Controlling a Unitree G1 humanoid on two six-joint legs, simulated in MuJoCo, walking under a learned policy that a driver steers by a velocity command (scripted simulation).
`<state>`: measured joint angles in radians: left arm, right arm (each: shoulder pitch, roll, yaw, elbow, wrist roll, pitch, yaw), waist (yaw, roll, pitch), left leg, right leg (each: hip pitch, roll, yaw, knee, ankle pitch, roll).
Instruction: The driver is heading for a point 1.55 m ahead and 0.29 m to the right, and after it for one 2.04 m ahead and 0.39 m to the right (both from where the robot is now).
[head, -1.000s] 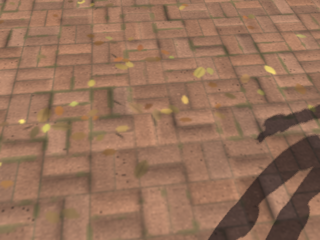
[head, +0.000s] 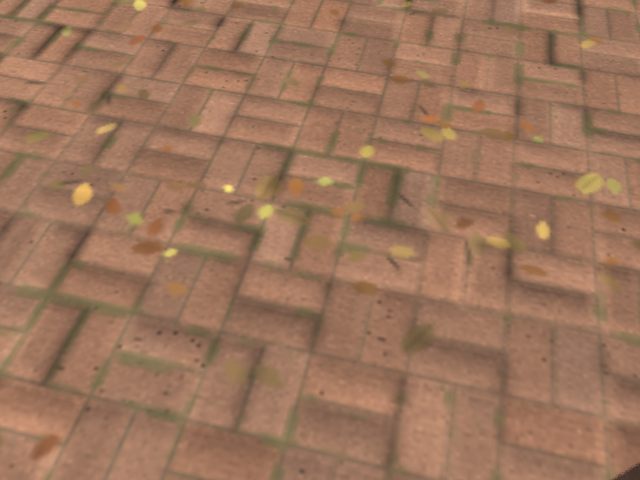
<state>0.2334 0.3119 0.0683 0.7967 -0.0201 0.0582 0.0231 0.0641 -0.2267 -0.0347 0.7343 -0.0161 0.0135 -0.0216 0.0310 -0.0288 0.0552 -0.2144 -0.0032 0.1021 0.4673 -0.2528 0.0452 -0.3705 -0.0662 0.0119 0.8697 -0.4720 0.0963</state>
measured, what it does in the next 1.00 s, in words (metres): walks ahead, turning right: right foot, then left foot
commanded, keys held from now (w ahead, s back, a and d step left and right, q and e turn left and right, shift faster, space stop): e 0.50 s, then w+e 0.02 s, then w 0.38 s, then w+q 0.10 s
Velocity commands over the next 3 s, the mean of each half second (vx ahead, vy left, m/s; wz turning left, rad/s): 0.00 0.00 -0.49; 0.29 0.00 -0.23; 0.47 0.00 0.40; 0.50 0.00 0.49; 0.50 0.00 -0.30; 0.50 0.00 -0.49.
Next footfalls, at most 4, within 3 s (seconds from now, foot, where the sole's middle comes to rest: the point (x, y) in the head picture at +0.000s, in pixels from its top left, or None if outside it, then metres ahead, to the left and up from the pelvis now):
0.16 right None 0.01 -0.13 -0.78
0.70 left None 0.11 0.07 -0.78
1.12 right None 0.27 -0.29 -0.78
1.62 left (378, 418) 0.61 -0.09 -0.78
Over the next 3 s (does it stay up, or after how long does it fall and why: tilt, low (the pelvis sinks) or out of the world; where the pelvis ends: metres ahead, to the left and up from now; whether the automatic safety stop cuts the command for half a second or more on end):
stays up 1.19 -0.21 0.01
